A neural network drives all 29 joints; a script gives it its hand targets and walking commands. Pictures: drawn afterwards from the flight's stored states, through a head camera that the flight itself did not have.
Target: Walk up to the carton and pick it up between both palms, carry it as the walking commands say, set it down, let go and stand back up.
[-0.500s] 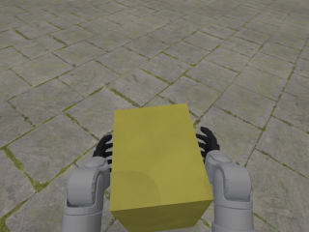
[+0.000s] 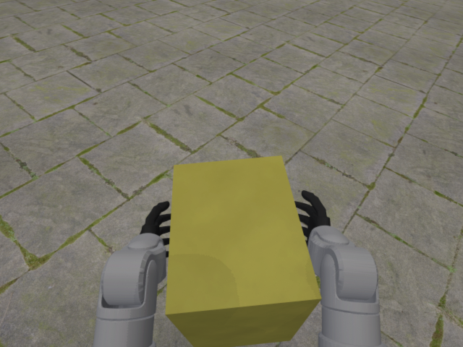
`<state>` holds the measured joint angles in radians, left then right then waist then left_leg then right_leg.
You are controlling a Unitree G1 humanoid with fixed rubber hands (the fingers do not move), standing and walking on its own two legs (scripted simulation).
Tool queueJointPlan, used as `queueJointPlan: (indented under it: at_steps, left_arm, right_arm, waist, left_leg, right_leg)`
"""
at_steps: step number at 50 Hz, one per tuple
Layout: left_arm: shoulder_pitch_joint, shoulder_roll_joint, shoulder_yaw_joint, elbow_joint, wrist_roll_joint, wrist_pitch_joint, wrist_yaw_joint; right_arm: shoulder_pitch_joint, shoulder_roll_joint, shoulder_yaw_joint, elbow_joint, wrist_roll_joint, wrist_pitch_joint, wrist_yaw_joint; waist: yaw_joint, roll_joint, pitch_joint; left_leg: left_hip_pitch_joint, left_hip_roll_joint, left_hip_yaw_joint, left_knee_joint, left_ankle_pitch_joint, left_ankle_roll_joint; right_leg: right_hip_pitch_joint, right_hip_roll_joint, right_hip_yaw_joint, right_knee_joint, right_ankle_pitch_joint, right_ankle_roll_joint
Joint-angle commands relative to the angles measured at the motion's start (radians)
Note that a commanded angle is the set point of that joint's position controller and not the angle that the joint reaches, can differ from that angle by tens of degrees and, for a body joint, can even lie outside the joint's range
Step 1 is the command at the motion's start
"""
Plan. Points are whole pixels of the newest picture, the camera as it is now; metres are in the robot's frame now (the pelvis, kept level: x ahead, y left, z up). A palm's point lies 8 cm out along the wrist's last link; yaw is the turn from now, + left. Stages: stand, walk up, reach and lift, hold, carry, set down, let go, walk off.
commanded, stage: carry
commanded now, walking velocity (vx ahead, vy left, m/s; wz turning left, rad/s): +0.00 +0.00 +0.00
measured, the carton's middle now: (236, 259) +0.28 -0.02 +0.02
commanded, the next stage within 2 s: none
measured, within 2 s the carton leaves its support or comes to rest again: neither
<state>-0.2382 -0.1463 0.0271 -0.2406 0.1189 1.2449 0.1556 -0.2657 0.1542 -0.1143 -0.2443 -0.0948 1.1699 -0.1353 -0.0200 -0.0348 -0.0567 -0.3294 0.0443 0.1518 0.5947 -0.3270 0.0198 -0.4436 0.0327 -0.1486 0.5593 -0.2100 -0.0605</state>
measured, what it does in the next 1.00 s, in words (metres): stands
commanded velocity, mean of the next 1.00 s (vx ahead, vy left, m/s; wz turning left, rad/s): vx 0.00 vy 0.00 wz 0.00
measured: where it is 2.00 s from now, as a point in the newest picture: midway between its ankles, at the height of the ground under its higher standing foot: outside the picture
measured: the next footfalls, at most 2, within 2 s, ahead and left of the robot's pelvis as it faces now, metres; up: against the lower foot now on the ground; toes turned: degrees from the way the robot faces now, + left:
none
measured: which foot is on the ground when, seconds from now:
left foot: down 0.00-1.00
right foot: down 0.00-1.00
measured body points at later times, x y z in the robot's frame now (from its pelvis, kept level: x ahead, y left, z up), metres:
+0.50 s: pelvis -0.04 -0.04 +0.02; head -0.04 -0.05 +0.47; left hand +0.26 +0.08 +0.09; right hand +0.26 -0.19 +0.10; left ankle -0.02 +0.09 -0.72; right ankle +0.05 -0.08 -0.73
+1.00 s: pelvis -0.03 +0.03 +0.01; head -0.05 +0.03 +0.46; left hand +0.26 +0.16 +0.08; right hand +0.27 -0.11 +0.09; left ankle -0.02 +0.10 -0.73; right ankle +0.05 -0.08 -0.73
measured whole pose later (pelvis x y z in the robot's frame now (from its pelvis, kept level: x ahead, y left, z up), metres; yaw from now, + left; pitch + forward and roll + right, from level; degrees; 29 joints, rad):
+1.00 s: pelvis -0.03 +0.03 +0.01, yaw -1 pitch +2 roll +0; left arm -0.26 -0.15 0.06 -0.14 0.11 1.23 0.15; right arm -0.30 0.16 -0.13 -0.14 -0.12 1.17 -0.14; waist 0.00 0.00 -0.09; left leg -0.29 -0.01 0.17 0.51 -0.26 0.08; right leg -0.39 -0.04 -0.12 0.45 -0.10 -0.03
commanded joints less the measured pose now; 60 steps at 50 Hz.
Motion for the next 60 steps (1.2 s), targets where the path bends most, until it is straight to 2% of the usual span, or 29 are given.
queueJointPlan:
  at_steps: [1, 2, 3, 4, 5, 6, 7, 9, 11, 14, 15, 17, 19, 23, 25, 27, 28, 30, 32, 35, 37, 38, 40, 42, 44, 50, 52, 56, 60]
  left_arm:
    - [-0.642, -1.011, -0.686, -0.227, -0.443, -0.059, -0.252]
    - [-0.626, -1.011, -0.678, -0.211, -0.450, -0.061, -0.256]
    - [-0.598, -1.003, -0.667, -0.193, -0.457, -0.053, -0.259]
    - [-0.593, -0.992, -0.661, -0.170, -0.464, -0.045, -0.268]
    - [-0.596, -0.993, -0.658, -0.155, -0.468, -0.041, -0.272]
    - [-0.572, -0.973, -0.637, -0.107, -0.455, -0.033, -0.278]
    - [-0.570, -0.986, -0.626, -0.088, -0.446, -0.030, -0.281]
    - [-0.606, -0.990, -0.619, -0.090, -0.447, -0.029, -0.287]
    - [-0.587, -0.996, -0.602, -0.080, -0.439, -0.032, -0.284]
    - [-0.561, -0.984, -0.583, -0.070, -0.417, -0.038, -0.283]
    - [-0.575, -0.975, -0.578, -0.079, -0.413, -0.040, -0.280]
    - [-0.567, -0.983, -0.590, -0.083, -0.417, -0.041, -0.279]
    - [-0.578, -0.972, -0.592, -0.100, -0.410, -0.043, -0.275]
    - [-0.578, -0.967, -0.619, -0.112, -0.411, -0.044, -0.270]
    - [-0.583, -0.957, -0.617, -0.105, -0.413, -0.042, -0.272]
    - [-0.593, -0.957, -0.620, -0.125, -0.421, -0.046, -0.277]
    - [-0.613, -0.961, -0.625, -0.129, -0.423, -0.048, -0.275]
    - [-0.602, -0.965, -0.628, -0.116, -0.427, -0.044, -0.276]
    - [-0.592, -0.955, -0.619, -0.102, -0.421, -0.043, -0.278]
    - [-0.619, -0.956, -0.625, -0.124, -0.428, -0.048, -0.275]
    - [-0.623, -0.953, -0.620, -0.109, -0.427, -0.046, -0.276]
    - [-0.602, -0.948, -0.601, -0.070, -0.420, -0.040, -0.277]
    - [-0.607, -0.957, -0.604, -0.068, -0.425, -0.045, -0.278]
    - [-0.649, -0.971, -0.618, -0.084, -0.441, -0.049, -0.277]
    - [-0.636, -0.974, -0.604, -0.054, -0.437, -0.061, -0.275]
    - [-0.666, -0.978, -0.612, -0.054, -0.449, -0.086, -0.272]
    - [-0.640, -0.972, -0.602, -0.034, -0.441, -0.082, -0.271]
    - [-0.650, -0.967, -0.619, -0.058, -0.454, -0.093, -0.265]
    - [-0.642, -0.960, -0.606, -0.067, -0.447, -0.096, -0.266]
  right_arm:
    - [-0.435, 1.041, 0.704, -0.020, 0.442, 0.035, 0.302]
    - [-0.442, 1.033, 0.703, -0.041, 0.437, 0.033, 0.298]
    - [-0.447, 1.024, 0.708, -0.055, 0.430, 0.035, 0.289]
    - [-0.400, 1.012, 0.692, -0.018, 0.404, 0.040, 0.280]
    - [-0.400, 1.009, 0.686, -0.015, 0.392, 0.045, 0.272]
    - [-0.370, 0.997, 0.677, 0.039, 0.379, 0.055, 0.271]
    - [-0.397, 1.006, 0.687, 0.029, 0.385, 0.057, 0.271]
    - [-0.444, 1.024, 0.693, 0.040, 0.397, 0.055, 0.273]
    - [-0.454, 1.044, 0.705, 0.040, 0.406, 0.057, 0.275]
    - [-0.484, 1.041, 0.727, 0.019, 0.420, 0.053, 0.277]
    - [-0.483, 1.050, 0.725, 0.031, 0.423, 0.054, 0.278]
    - [-0.481, 1.046, 0.724, 0.017, 0.424, 0.050, 0.279]
    - [-0.501, 1.053, 0.727, 0.016, 0.436, 0.052, 0.278]
    - [-0.463, 1.044, 0.712, 0.029, 0.423, 0.049, 0.279]
    - [-0.460, 1.046, 0.702, 0.050, 0.419, 0.051, 0.280]
    - [-0.459, 1.046, 0.706, 0.041, 0.414, 0.048, 0.276]
    - [-0.472, 1.059, 0.710, 0.047, 0.416, 0.048, 0.277]
    - [-0.475, 1.046, 0.700, 0.037, 0.410, 0.046, 0.273]
    - [-0.457, 1.042, 0.694, 0.059, 0.406, 0.048, 0.274]
    - [-0.455, 1.048, 0.694, 0.055, 0.412, 0.044, 0.277]
    - [-0.481, 1.051, 0.695, 0.068, 0.414, 0.047, 0.278]
    - [-0.457, 1.049, 0.686, 0.098, 0.407, 0.051, 0.277]
    - [-0.491, 1.055, 0.693, 0.084, 0.412, 0.047, 0.277]
    - [-0.505, 1.065, 0.685, 0.091, 0.415, 0.040, 0.278]
    - [-0.506, 1.060, 0.685, 0.087, 0.408, 0.030, 0.275]
    - [-0.504, 1.045, 0.658, 0.107, 0.384, 0.006, 0.271]
    - [-0.479, 1.039, 0.653, 0.128, 0.376, 0.011, 0.267]
    - [-0.445, 1.019, 0.641, 0.129, 0.367, -0.003, 0.266]
    - [-0.442, 1.021, 0.648, 0.122, 0.364, -0.005, 0.263]
  waist:
    - [0.020, 0.256, -0.255]
    - [0.026, 0.168, -0.278]
    - [0.024, 0.105, -0.291]
    - [0.012, 0.046, -0.325]
    - [0.009, -0.022, -0.347]
    - [0.014, -0.041, -0.326]
    - [0.016, -0.056, -0.290]
    - [0.016, -0.030, -0.221]
    - [0.017, -0.055, -0.226]
    - [0.021, -0.096, -0.240]
    - [0.020, -0.111, -0.244]
    - [0.019, -0.048, -0.260]
    - [0.021, -0.058, -0.300]
    - [0.019, 0.008, -0.284]
    - [0.019, -0.006, -0.263]
    - [0.018, -0.038, -0.288]
    - [0.015, -0.034, -0.282]
    - [0.016, -0.010, -0.280]
    - [0.017, -0.037, -0.267]
    - [0.016, 0.014, -0.277]
    - [0.019, 0.015, -0.251]
    - [0.019, -0.023, -0.236]
    - [0.017, -0.002, -0.252]
    - [0.016, 0.029, -0.231]
    - [0.022, -0.005, -0.258]
    - [0.031, 0.061, -0.277]
    - [0.029, 0.050, -0.271]
    - [0.027, 0.092, -0.310]
    - [0.023, 0.069, -0.303]
  left_leg:
    - [0.148, 0.355, -0.302, -0.205, 0.421, 0.099]
    - [0.132, 0.298, -0.212, -0.158, 0.396, 0.051]
    - [0.107, 0.216, -0.134, -0.107, 0.321, 0.001]
    - [0.026, 0.164, -0.117, -0.089, 0.222, -0.033]
    - [0.000, 0.125, -0.089, -0.067, 0.039, -0.048]
    - [0.030, 0.084, -0.049, -0.022, -0.073, -0.056]
    - [0.018, 0.065, -0.043, 0.002, -0.111, -0.052]
    - [0.023, 0.045, -0.040, -0.003, -0.110, -0.037]
    - [0.054, 0.032, -0.026, -0.025, -0.064, -0.031]
    - [0.082, -0.008, 0.011, -0.068, -0.074, -0.015]
    - [0.089, -0.011, 0.019, -0.084, -0.089, -0.007]
    - [0.088, 0.003, 0.004, -0.110, -0.043, -0.007]
    - [0.131, -0.008, 0.015, -0.127, -0.038, 0.001]
    - [0.135, 0.009, -0.012, -0.149, -0.044, 0.006]
    - [0.114, 0.010, -0.011, -0.136, -0.069, 0.007]
    - [0.142, 0.006, -0.003, -0.138, -0.068, 0.015]
    - [0.131, 0.013, -0.022, -0.138, -0.048, 0.015]
    - [0.126, 0.011, -0.024, -0.138, -0.058, 0.018]
    - [0.122, 0.010, -0.021, -0.139, -0.083, 0.019]
    - [0.112, 0.023, -0.056, -0.160, -0.082, 0.025]
    - [0.066, 0.031, -0.073, -0.162, -0.098, 0.028]
    - [0.061, 0.032, -0.076, -0.157, -0.125, 0.026]
    - [0.057, 0.053, -0.105, -0.146, -0.052, 0.024]
    - [0.019, 0.067, -0.132, -0.182, -0.102, 0.028]
    - [0.020, 0.083, -0.161, -0.203, -0.103, 0.032]
    - [0.025, 0.124, -0.191, -0.266, 0.031, 0.024]
    - [0.050, 0.130, -0.182, -0.263, 0.094, 0.015]
    - [0.153, 0.145, -0.185, -0.242, 0.407, -0.012]
    - [0.177, 0.151, -0.174, -0.232, 0.499, -0.023]
  right_leg:
    - [0.053, -0.115, 0.137, 0.036, -0.079, 0.072]
    - [0.128, -0.121, 0.132, -0.040, -0.005, 0.064]
    - [0.209, -0.119, 0.128, -0.123, 0.154, 0.056]
    - [0.330, -0.154, 0.163, -0.110, 0.287, 0.036]
    - [0.356, -0.202, 0.211, -0.119, 0.325, 0.023]
    - [0.293, -0.245, 0.280, -0.195, 0.202, 0.022]
    - [0.245, -0.277, 0.321, -0.268, 0.056, 0.025]
    - [0.180, -0.291, 0.333, -0.371, -0.183, 0.048]
    - [0.181, -0.266, 0.284, -0.387, -0.204, 0.064]
    - [0.207, -0.244, 0.244, -0.452, -0.252, 0.132]
    - [0.225, -0.244, 0.232, -0.478, -0.268, 0.158]
    - [0.253, -0.222, 0.190, -0.439, -0.224, 0.153]
    - [0.267, -0.219, 0.179, -0.448, -0.198, 0.179]
    - [0.249, -0.208, 0.175, -0.427, -0.164, 0.167]
    - [0.239, -0.215, 0.179, -0.424, -0.186, 0.165]
    - [0.242, -0.213, 0.176, -0.443, -0.171, 0.195]
    - [0.251, -0.201, 0.165, -0.411, -0.173, 0.170]
    - [0.238, -0.200, 0.166, -0.406, -0.171, 0.164]
    - [0.228, -0.200, 0.173, -0.421, -0.190, 0.171]
    - [0.224, -0.208, 0.185, -0.382, -0.185, 0.129]
    - [0.215, -0.204, 0.183, -0.351, -0.202, 0.102]
    - [0.198, -0.207, 0.202, -0.366, -0.227, 0.104]
    - [0.204, -0.220, 0.210, -0.318, -0.217, 0.065]
    - [0.188, -0.213, 0.213, -0.294, -0.217, 0.047]
    - [0.201, -0.206, 0.217, -0.256, -0.174, 0.036]
    - [0.236, -0.170, 0.173, -0.125, 0.073, 0.016]
    - [0.229, -0.166, 0.159, -0.106, 0.115, 0.021]
    - [0.177, -0.161, 0.136, -0.059, 0.139, 0.033]
    - [0.176, -0.167, 0.117, -0.043, 0.133, 0.045]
